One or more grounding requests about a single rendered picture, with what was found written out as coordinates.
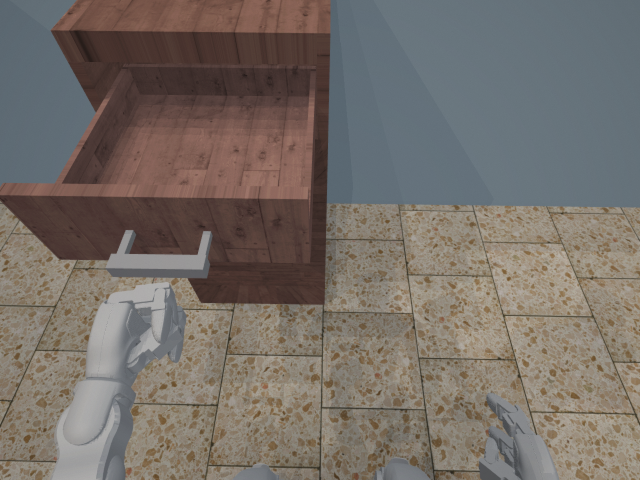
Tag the handle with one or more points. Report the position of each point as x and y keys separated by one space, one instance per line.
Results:
x=123 y=264

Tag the left robot forearm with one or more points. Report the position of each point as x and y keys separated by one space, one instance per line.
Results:
x=92 y=434

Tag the right robot hand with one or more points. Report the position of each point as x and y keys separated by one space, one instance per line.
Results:
x=526 y=456

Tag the cabinet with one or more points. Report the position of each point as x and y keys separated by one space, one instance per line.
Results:
x=97 y=37

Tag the robot right shin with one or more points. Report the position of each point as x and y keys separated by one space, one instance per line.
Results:
x=398 y=460

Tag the left robot hand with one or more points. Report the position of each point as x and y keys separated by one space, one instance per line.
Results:
x=117 y=327

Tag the drawer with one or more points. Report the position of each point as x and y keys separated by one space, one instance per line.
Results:
x=177 y=149

